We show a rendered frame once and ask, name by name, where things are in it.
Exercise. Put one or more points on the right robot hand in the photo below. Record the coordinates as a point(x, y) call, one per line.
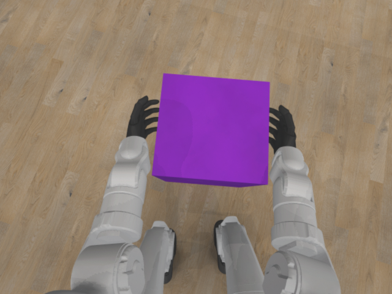
point(285, 133)

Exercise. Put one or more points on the robot left forearm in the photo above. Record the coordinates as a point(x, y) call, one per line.
point(119, 220)

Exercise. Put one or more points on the carton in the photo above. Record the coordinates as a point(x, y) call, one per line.
point(212, 131)

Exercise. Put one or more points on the left robot hand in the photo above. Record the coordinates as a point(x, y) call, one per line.
point(138, 123)

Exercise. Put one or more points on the robot left upper arm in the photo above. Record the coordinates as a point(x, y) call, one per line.
point(108, 269)

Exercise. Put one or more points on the robot right upper arm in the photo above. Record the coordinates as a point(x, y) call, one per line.
point(288, 272)

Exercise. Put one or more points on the robot right forearm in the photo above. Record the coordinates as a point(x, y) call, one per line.
point(295, 224)

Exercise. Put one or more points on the left robot foot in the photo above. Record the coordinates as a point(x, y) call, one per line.
point(168, 275)

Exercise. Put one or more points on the robot left shin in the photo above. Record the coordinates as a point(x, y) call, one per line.
point(159, 223)

